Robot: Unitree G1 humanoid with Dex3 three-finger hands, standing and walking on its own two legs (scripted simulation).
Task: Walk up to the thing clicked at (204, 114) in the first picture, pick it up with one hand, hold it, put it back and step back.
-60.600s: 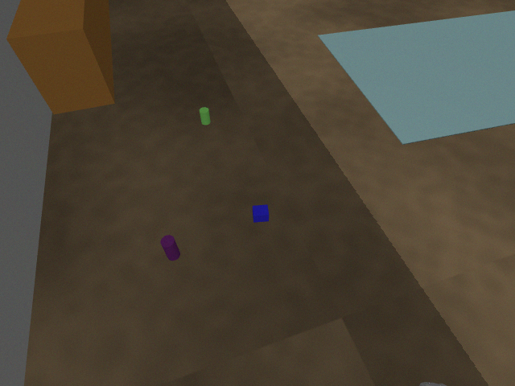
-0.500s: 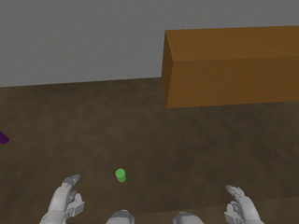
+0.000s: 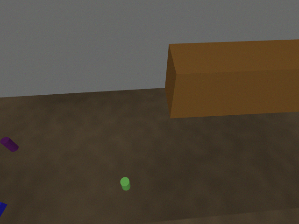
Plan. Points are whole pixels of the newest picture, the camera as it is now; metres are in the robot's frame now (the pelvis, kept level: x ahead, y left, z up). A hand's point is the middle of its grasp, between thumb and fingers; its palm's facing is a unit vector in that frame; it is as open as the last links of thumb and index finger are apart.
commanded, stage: stand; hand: left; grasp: from above
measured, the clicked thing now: (125, 183) +0.44 +0.17 -0.72
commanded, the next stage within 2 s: step back in 1.90 s
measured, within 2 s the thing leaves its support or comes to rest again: neither
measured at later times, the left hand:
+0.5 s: hand out of the picture +0.04 +0.24 -0.15, palm faces +0.03 -0.94 -0.35, open 7.4 cm
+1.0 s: hand out of the picture +0.07 +0.23 -0.15, palm faces +0.03 -0.94 -0.34, open 7.4 cm
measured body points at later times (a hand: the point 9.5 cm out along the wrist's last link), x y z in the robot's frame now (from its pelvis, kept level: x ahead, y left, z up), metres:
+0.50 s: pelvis -0.01 -0.01 +0.01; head -0.01 -0.01 +0.46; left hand +0.04 +0.29 -0.13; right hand +0.06 -0.30 -0.13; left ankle +0.01 +0.13 -0.73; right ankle +0.00 -0.14 -0.73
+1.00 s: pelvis +0.01 -0.01 +0.01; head +0.02 -0.02 +0.46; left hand +0.07 +0.28 -0.12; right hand +0.08 -0.30 -0.13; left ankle +0.01 +0.13 -0.73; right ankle +0.00 -0.14 -0.73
